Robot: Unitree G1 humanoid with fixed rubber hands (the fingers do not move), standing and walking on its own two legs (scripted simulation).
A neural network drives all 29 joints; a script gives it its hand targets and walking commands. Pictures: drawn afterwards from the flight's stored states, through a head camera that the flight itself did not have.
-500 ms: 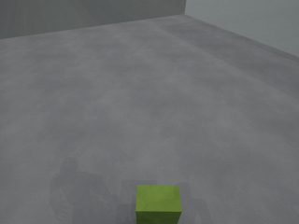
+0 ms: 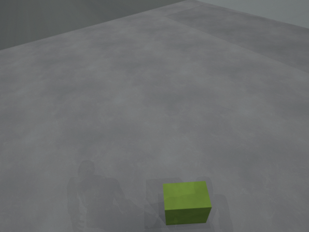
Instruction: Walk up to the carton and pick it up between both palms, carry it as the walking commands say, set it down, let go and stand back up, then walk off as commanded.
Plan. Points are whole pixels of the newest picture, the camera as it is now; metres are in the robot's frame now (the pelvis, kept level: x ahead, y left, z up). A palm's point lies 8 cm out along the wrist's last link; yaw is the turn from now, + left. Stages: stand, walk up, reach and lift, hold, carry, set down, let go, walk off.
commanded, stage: walk off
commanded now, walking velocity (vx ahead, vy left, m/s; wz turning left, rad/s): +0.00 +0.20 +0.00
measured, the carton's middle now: (185, 203) +0.47 -0.10 -0.65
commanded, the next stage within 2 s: none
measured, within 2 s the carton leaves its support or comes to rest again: neither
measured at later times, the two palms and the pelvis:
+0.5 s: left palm out of the picture +0.04 +0.39 -0.15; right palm out of the picture +0.07 -0.11 -0.16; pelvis +0.01 +0.13 -0.02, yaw +0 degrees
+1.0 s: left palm out of the picture +0.00 +0.48 -0.16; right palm out of the picture +0.12 -0.01 -0.14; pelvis +0.04 +0.24 -0.01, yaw +2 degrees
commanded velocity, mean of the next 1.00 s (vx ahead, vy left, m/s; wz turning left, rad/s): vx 0.00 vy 0.18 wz -0.05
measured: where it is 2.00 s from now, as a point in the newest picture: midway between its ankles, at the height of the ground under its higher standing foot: outside the picture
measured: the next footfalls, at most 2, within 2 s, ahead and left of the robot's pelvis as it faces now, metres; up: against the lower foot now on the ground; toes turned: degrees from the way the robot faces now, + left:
left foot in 0.24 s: +0.08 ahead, +0.24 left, +0.00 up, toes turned +7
right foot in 0.54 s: +0.05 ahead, +0.06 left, +0.00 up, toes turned -8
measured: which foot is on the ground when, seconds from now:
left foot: up 0.00-0.22, down 0.24-0.54, up 0.56-0.98, down 1.00-1.00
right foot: down 0.00-0.24, up 0.26-0.52, down 0.54-0.98, up 1.00-1.00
